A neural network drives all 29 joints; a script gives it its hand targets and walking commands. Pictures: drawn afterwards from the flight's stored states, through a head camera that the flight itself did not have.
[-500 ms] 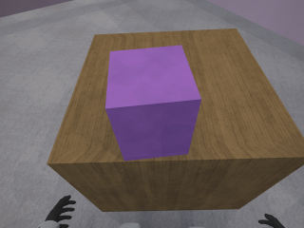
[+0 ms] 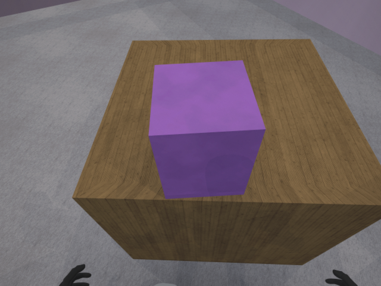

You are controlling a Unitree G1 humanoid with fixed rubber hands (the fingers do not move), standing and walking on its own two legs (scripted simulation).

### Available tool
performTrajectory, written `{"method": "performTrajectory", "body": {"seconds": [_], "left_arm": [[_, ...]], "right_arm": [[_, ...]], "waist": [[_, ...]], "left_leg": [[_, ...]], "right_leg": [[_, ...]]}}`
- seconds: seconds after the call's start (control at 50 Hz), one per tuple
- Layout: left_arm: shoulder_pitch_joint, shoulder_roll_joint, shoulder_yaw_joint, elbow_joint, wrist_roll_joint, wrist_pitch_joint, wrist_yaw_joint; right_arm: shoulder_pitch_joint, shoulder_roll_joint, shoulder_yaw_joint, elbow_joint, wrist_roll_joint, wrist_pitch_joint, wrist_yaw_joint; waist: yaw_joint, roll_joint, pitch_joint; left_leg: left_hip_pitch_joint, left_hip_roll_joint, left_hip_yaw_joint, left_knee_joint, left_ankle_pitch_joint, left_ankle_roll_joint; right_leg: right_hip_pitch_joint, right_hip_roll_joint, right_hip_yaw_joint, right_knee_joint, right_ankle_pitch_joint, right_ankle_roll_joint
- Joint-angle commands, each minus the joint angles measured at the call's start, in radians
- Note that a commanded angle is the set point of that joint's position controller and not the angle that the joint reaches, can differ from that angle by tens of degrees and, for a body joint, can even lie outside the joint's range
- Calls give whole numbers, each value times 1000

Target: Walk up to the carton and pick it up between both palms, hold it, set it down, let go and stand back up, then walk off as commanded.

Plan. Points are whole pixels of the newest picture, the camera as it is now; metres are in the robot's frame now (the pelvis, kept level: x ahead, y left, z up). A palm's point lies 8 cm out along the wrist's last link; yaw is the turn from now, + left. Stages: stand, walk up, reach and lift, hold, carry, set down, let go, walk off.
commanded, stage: walk up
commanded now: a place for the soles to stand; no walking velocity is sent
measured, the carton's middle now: (201, 133) +0.43 +0.02 +0.05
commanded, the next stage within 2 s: reach and lift in 0.56 s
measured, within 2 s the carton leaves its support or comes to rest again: neither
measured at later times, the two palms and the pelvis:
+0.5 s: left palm out of the picture +0.08 +0.32 -0.11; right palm out of the picture +0.11 -0.30 -0.11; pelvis +0.00 +0.01 +0.00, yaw +1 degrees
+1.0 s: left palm (93, 243) +0.20 +0.26 -0.07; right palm (364, 272) +0.16 -0.31 -0.07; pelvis +0.02 -0.02 -0.01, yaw -1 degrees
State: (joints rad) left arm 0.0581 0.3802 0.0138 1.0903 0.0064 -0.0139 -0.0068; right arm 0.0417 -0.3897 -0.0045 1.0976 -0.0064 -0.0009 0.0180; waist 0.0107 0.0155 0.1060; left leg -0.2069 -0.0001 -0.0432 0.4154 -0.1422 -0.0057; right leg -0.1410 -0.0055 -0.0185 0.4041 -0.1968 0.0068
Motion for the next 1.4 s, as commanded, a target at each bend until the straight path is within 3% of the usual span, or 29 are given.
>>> {"method": "performTrajectory", "body": {"seconds": [0.0,0.18,0.48,0.54,0.56,0.58,0.6,0.62,0.64,0.66,0.7,0.72,0.76,0.8,0.92,1.12,1.26,1.38], "left_arm": [[-54,208,38,-63,1,-11,10],[-16,213,39,-60,7,-7,8],[-14,214,42,-74,6,-12,11],[-15,221,44,-74,6,-13,14],[-366,183,62,-425,-22,189,44],[-278,143,47,-538,-27,286,63],[-238,123,44,-558,-18,360,63],[-213,123,52,-581,-2,408,53],[-190,120,66,-614,12,445,40],[-154,113,91,-641,40,473,29],[-97,108,110,-687,81,513,29],[-65,105,129,-711,92,524,29],[1,115,154,-749,104,528,27],[17,113,171,-770,117,529,27],[-26,87,197,-797,105,510,39],[66,62,173,-890,32,403,22],[119,51,156,-979,-3,356,17],[169,12,142,-1043,-26,328,38]], "right_arm": [[-40,-196,-37,-62,1,-4,-3],[-45,-211,-51,-81,-6,-2,2],[-33,-200,-52,-92,-1,1,1],[-35,-195,-50,-100,-1,2,2],[-334,-24,-201,-115,-141,-147,14],[-250,-75,-191,-113,-140,-158,35],[-223,-97,-187,-140,-135,-148,53],[-208,-106,-180,-150,-114,-139,60],[-177,-105,-172,-145,-89,-126,61],[-126,-97,-153,-159,-74,-115,57],[-65,-133,-149,-192,-61,-97,56],[-56,-156,-146,-212,-43,-93,56],[-40,-182,-138,-275,-8,-90,56],[-52,-192,-132,-340,2,-84,57],[-30,-133,-79,-497,20,-35,62],[131,-41,-63,-665,52,-10,48],[184,-10,-92,-800,37,-3,11],[208,-3,-91,-894,58,5,10]], "waist": [[-5,-22,-114],[2,14,-103],[-6,16,-131],[-8,-7,-132],[-41,-81,-182],[-69,-62,-126],[-61,-45,-93],[-53,-38,-99],[-41,-38,-124],[-27,-44,-136],[-18,25,-157],[-16,46,-194],[-10,51,-214],[1,25,-182],[13,-20,-78],[3,-33,-115],[0,-43,-93],[5,-34,-79]], "left_leg": [[14,103,-115,-94,-52,49],[-44,113,-163,-133,-177,56],[-19,92,-145,-87,-50,49],[-14,89,-142,-79,-29,49],[-15,12,151,66,-321,-67],[30,30,111,113,-382,-35],[-12,41,106,126,-335,-21],[-13,45,115,132,-255,-20],[13,43,121,136,-198,-22],[46,37,124,138,-219,-19],[34,44,126,103,-173,-21],[58,41,123,106,-64,-27],[129,25,106,113,84,-46],[136,10,103,98,121,-49],[102,-16,119,13,21,-18],[206,-28,142,-70,57,-3],[230,-28,148,-105,67,-5],[259,-22,134,-123,125,-19]], "right_leg": [[-20,-112,103,-98,-48,-42],[-8,-100,89,-64,-90,-42],[6,-111,83,-63,-26,-44],[7,-115,83,-62,-8,-44],[-183,35,-85,91,-319,-45],[-258,17,-80,109,-395,-85],[-252,9,-85,127,-342,-84],[-227,13,-89,139,-241,-60],[-207,8,-86,135,-163,-48],[-205,-2,-75,113,-188,-55],[-137,8,-84,121,-119,-62],[-99,22,-88,124,-21,-64],[-59,41,-81,95,105,-48],[-42,46,-79,63,145,-35],[-34,22,-33,-17,145,-1],[-29,14,4,-100,204,30],[-29,21,0,-135,167,32],[-35,35,-9,-165,149,20]]}}
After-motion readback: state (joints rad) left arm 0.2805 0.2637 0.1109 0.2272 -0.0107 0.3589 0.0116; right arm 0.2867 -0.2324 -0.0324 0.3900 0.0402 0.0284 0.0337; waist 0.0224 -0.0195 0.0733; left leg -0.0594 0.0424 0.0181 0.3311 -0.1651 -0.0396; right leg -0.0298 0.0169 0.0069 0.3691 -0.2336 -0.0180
